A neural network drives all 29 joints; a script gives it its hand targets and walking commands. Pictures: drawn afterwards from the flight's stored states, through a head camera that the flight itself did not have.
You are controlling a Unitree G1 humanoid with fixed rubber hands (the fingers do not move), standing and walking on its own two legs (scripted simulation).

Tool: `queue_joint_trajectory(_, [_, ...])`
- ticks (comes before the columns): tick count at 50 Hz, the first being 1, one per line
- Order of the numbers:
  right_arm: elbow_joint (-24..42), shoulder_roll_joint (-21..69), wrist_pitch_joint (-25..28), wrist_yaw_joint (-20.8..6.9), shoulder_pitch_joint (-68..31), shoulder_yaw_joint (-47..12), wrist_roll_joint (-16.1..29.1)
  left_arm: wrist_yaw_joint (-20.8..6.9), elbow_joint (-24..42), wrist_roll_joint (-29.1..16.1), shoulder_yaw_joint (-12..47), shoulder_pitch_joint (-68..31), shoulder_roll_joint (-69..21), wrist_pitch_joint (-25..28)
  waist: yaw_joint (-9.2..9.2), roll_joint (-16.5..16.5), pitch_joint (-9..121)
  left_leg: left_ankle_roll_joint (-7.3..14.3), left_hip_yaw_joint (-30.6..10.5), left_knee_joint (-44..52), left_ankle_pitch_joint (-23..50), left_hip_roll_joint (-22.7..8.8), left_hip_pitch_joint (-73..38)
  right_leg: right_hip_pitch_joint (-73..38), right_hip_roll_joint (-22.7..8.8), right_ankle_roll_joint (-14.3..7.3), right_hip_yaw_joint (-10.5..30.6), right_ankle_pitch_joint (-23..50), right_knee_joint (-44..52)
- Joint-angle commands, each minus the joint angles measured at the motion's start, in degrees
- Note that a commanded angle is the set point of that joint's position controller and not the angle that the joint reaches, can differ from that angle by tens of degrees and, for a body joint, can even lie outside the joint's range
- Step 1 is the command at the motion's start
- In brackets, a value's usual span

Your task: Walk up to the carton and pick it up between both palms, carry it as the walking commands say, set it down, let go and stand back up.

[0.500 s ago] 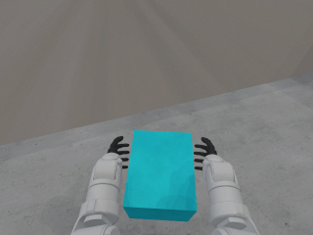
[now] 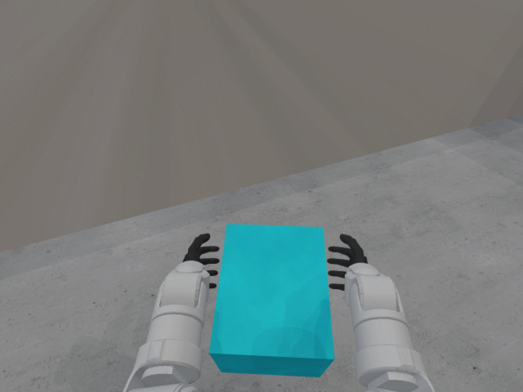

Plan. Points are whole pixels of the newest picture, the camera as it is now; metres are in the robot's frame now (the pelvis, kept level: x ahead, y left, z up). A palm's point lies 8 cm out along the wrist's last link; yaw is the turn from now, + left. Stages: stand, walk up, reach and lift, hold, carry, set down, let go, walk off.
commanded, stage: hold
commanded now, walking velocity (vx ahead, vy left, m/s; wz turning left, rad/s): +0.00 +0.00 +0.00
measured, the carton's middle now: (272, 299) +0.32 -0.01 -0.05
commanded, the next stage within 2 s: carry in 0.56 s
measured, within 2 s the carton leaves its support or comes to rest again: neither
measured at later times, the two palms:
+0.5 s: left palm (193, 285) +0.27 +0.12 +0.05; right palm (363, 278) +0.28 -0.15 +0.06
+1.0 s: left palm (197, 315) +0.22 +0.11 +0.05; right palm (372, 310) +0.23 -0.15 +0.05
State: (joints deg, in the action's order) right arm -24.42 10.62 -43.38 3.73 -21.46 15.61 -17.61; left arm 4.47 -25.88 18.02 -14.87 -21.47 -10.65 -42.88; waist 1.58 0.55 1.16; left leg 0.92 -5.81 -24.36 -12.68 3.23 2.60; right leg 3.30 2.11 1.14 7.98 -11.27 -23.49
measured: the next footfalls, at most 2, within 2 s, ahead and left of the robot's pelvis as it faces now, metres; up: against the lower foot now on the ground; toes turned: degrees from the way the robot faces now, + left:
left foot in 1.26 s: -0.16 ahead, +0.06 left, +0.00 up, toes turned +5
right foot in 1.74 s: -0.30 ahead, -0.17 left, +0.00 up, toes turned -5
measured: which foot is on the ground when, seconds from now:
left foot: down 0.00-1.00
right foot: down 0.00-1.00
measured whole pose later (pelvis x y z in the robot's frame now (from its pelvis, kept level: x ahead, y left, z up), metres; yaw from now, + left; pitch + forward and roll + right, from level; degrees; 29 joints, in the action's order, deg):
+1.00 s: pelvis -0.08 -0.03 -0.04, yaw -1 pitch +1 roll +0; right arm 1.7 10.9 -62.6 19.6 -22.1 6.7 -4.8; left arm 14.4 1.2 4.9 -7.7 -20.6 -8.5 -62.9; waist -1.6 1.8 2.6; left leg -1.8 -1.6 -42.7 -13.6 -1.2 30.5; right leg 32.1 0.8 -0.3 0.6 -14.1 -43.1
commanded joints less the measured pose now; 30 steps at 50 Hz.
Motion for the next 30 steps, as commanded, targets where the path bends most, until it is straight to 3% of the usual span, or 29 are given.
queue_joint_trajectory(1, [0.5, 57.2, 2.3, -17.0, -28.1, -28.3, 15.5, -14.6, 4.9, -17.5, 27.6, -32.1, -62.5, 2.3, 0.01, -1.3, 9.8, -1.2, -2.2, 5.3, 10.1, -1.7, 1.1, -1.6, 2.5, -1.4, -3.1, 8.5, 2.3])
queue_joint_trajectory(2, [3.7, 56.6, 3.1, -16.8, -29.7, -29.6, 16.8, -14.3, 6.3, -17.9, 28.9, -28.9, -62.9, 2.7, -1.05, -0.3, 13.0, -1.3, -2.9, 3.7, 14.4, -1.5, -3.7, -0.2, 2.2, -1.7, -2.1, 9.4, 2.0])
queue_joint_trajectory(3, [5.2, 57.4, 3.0, -17.0, -29.5, -30.6, 17.5, -14.4, 6.7, -17.2, 29.1, -26.6, -61.8, 2.3, -1.11, 2.8, 14.0, -1.9, -1.1, 4.2, 17.3, -0.2, -3.2, -2.9, 2.7, -1.1, -2.0, 12.7, 2.0])
queue_joint_trajectory(4, [6.6, 56.6, 3.0, -17.7, -27.9, -29.8, 16.8, -14.9, 9.0, -18.2, 29.6, -27.9, -62.2, 2.7, -0.36, -1.0, 15.3, -1.8, -0.9, 4.4, 15.7, -0.6, -4.6, 0.3, 3.2, -1.3, -2.2, 10.1, 2.6])
queue_joint_trajectory(5, [6.9, 56.3, 3.4, -17.4, -29.2, -31.2, 16.3, -14.9, 7.9, -18.1, 30.3, -26.5, -62.6, 3.0, -0.40, -0.6, 20.3, -1.8, -2.2, 4.1, 19.2, -1.1, -7.9, -0.6, 3.1, -1.0, -1.5, 11.8, 2.2])
queue_joint_trajectory(6, [6.7, 56.8, 3.3, -17.1, -27.4, -32.0, 16.7, -14.8, 7.7, -18.1, 30.6, -26.2, -61.8, 3.0, -1.19, -0.8, 14.9, -1.8, -1.4, 4.7, 14.4, -1.5, -1.7, -3.4, 2.7, -1.1, -2.6, 10.6, 2.1])
queue_joint_trajectory(7, [7.7, 57.6, 3.2, -17.0, -28.1, -33.2, 17.7, -14.6, 9.7, -19.1, 31.8, -29.4, -62.2, 2.7, -1.14, 1.0, 17.6, -1.5, -0.9, 4.4, 12.1, -0.4, -3.3, -4.0, 2.3, -1.2, -1.6, 9.7, 2.3])
queue_joint_trajectory(8, [7.3, 57.5, 3.1, -16.8, -27.6, -32.3, 17.6, -14.7, 7.6, -19.5, 32.1, -25.7, -62.1, 2.6, -1.21, -1.9, 13.2, -1.1, -2.0, 4.2, 13.9, -1.2, -2.4, -1.6, 2.4, -1.4, -2.0, 10.0, 2.2])
queue_joint_trajectory(9, [5.7, 57.6, 2.4, -16.8, -24.2, -32.2, 16.8, -14.9, 9.6, -18.8, 32.0, -28.9, -62.1, 2.2, 0.58, 3.0, 13.7, -1.6, -0.6, 4.2, 10.2, -0.1, -2.6, -1.7, 1.5, -1.4, -1.2, 8.6, 2.9])
queue_joint_trajectory(10, [6.7, 57.5, 2.3, -16.8, -25.4, -31.7, 16.3, -15.4, 9.2, -18.5, 31.0, -28.5, -62.0, 2.5, 0.08, 1.3, 10.6, -1.1, -0.8, 4.7, 9.2, 0.1, -2.5, 1.8, 2.4, -1.1, -2.1, 6.6, 3.2])
queue_joint_trajectory(12, [5.2, 58.7, 2.1, -17.0, -23.1, -32.2, 16.9, -15.5, 11.1, -18.1, 31.2, -26.3, -59.8, 2.1, -1.70, 1.4, 13.2, -1.1, -0.8, 4.6, 13.3, 0.2, -3.5, -2.6, 2.3, -0.9, -1.7, 10.9, 3.5])
queue_joint_trajectory(13, [6.4, 57.6, 2.2, -16.8, -23.8, -30.6, 16.9, -16.0, 7.9, -17.7, 30.6, -24.4, -60.4, 1.7, 0.28, 0.9, 12.0, -1.1, -0.1, 4.3, 12.5, 1.1, -2.6, -1.3, 1.6, -0.9, -1.6, 11.2, 4.0])
queue_joint_trajectory(14, [7.5, 58.7, 1.9, -16.8, -23.9, -32.6, 17.0, -16.3, 9.8, -17.8, 30.4, -24.9, -60.0, 2.1, -1.20, -0.3, 11.8, -0.9, -0.4, 5.5, 12.1, 0.5, -0.8, -3.0, 2.4, -0.4, -2.2, 10.7, 3.9])
queue_joint_trajectory(15, [7.3, 57.5, 1.8, -16.9, -24.1, -32.1, 17.9, -16.0, 10.9, -17.7, 31.4, -25.4, -60.3, 2.1, -1.92, 3.7, 13.3, -1.3, 0.2, 5.6, 13.2, 0.6, -0.9, -4.2, 2.2, -1.1, -1.6, 11.3, 3.5])
queue_joint_trajectory(16, [7.2, 59.4, 1.7, -16.6, -23.8, -33.1, 17.8, -15.9, 11.0, -18.4, 30.8, -25.8, -58.3, 2.0, -1.78, -1.5, 11.5, -0.5, -0.2, 5.2, 9.6, 0.3, -0.3, -3.8, 2.2, -0.3, -2.5, 10.0, 3.1])
queue_joint_trajectory(17, [9.9, 59.0, 1.8, -16.5, -24.5, -33.1, 16.8, -16.1, 11.0, -17.5, 31.0, -24.9, -58.9, 2.4, -0.77, -2.0, 13.6, -0.5, -0.4, 5.6, 11.3, 0.7, -1.5, -3.0, 2.2, 0.1, -2.0, 11.0, 3.6])
queue_joint_trajectory(18, [9.0, 58.7, 1.4, -16.4, -23.8, -32.9, 17.0, -16.4, 11.2, -17.3, 30.2, -24.8, -58.1, 2.6, -0.96, -2.2, 14.8, -0.4, 0.2, 4.9, 10.7, 0.7, -2.1, -3.3, 1.7, -0.4, -1.8, 9.6, 3.4])
queue_joint_trajectory(19, [5.9, 58.9, 1.0, -16.6, -22.9, -32.3, 17.7, -16.5, 10.2, -18.2, 30.9, -24.8, -58.0, 1.8, -0.97, 0.2, 11.6, -0.5, -0.5, 4.9, 7.3, 0.5, -1.5, -2.7, 1.5, -1.1, -1.3, 6.5, 4.0])
queue_joint_trajectory(20, [6.5, 60.1, 0.9, -16.4, -21.2, -32.8, 16.9, -16.3, 11.0, -17.9, 30.9, -26.5, -57.0, 1.7, -1.20, -1.8, 12.8, -0.2, -0.2, 5.8, 7.8, 0.8, -3.0, -2.4, 2.1, -0.2, -2.3, 9.0, 3.9])
queue_joint_trajectory(21, [6.3, 60.0, 0.6, -16.5, -23.4, -31.7, 16.4, -16.9, 11.3, -18.1, 29.8, -27.6, -56.2, 2.1, -0.81, -4.6, 8.7, 0.4, 0.0, 5.6, 3.6, 0.3, -1.3, 0.7, 2.4, -0.5, -2.3, 2.6, 4.5])
queue_joint_trajectory(22, [4.4, 60.0, 1.1, -16.4, -24.2, -31.3, 16.4, -17.3, 8.2, -17.1, 29.7, -27.3, -57.7, 2.2, -1.18, -1.1, 7.1, 0.0, 0.7, 5.2, 2.8, 0.9, 1.6, 0.1, 1.2, -1.0, -1.7, 2.9, 4.3])
queue_joint_trajectory(23, [4.9, 59.9, 1.4, -16.5, -24.6, -31.0, 17.1, -17.6, 10.9, -18.1, 30.7, -31.2, -58.0, 2.5, -0.57, 1.0, 11.1, -0.5, 0.8, 4.7, 0.7, 0.7, 1.5, -2.5, 1.2, -1.1, -1.0, 1.3, 4.4])
queue_joint_trajectory(24, [4.6, 60.8, 1.2, -16.4, -25.1, -32.2, 16.8, -17.7, 10.1, -18.5, 30.4, -30.8, -57.7, 2.2, -2.28, -3.0, 9.5, 0.2, 0.1, 5.0, 0.8, 0.9, 1.1, -0.5, 1.4, -0.4, -1.9, 1.1, 4.2])
queue_joint_trajectory(25, [4.6, 61.6, 0.9, -16.2, -25.8, -32.2, 17.0, -17.6, 9.4, -18.4, 30.1, -29.9, -57.5, 2.2, -1.26, -3.2, 10.3, 0.0, 0.0, 4.2, 1.1, 0.3, -0.1, -0.8, 1.5, -0.4, -1.9, 1.4, 3.8])
queue_joint_trajectory(26, [6.9, 61.9, 1.4, -15.7, -25.8, -33.7, 17.6, -17.3, 10.8, -17.5, 31.1, -29.5, -57.8, 2.6, -1.22, -1.2, 10.2, 0.2, 0.8, 3.9, 3.0, 1.4, 1.5, -3.1, 0.6, 0.0, -1.2, 5.2, 3.5])
queue_joint_trajectory(27, [5.9, 62.5, 1.0, -15.8, -26.2, -33.1, 18.2, -17.4, 11.6, -18.5, 31.1, -29.7, -57.4, 2.5, -1.28, -4.4, 9.9, 0.1, 0.5, 3.4, 3.7, 0.8, 1.2, -2.2, 1.0, -0.1, -1.8, 3.7, 4.3])
queue_joint_trajectory(28, [5.5, 59.6, 0.7, -15.5, -24.5, -31.8, 18.2, -17.1, 11.6, -20.8, 33.4, -32.0, -57.5, 1.5, -1.59, -2.1, 0.4, -0.2, -1.0, 0.3, -5.9, -7.0, 12.8, 14.5, -6.7, -2.5, 2.6, -9.3, 4.2])
queue_joint_trajectory(29, [4.8, 58.6, 0.9, -15.8, -22.4, -30.4, 16.7, -17.0, 14.4, -20.4, 34.3, -34.5, -56.2, 1.6, -1.88, 2.5, 0.1, -0.1, -3.7, 2.3, -21.5, -7.1, 19.4, 16.3, -5.7, -3.4, 3.9, -22.5, 3.8])
queue_joint_trajectory(30, [4.0, 59.9, 0.7, -15.6, -25.8, -30.7, 16.6, -16.3, 13.5, -19.6, 33.4, -33.6, -55.4, 1.1, -1.58, 2.3, 1.7, 0.0, -4.7, 3.3, -19.8, -7.3, 18.7, 15.8, -6.9, -3.1, 5.7, -22.9, 6.0])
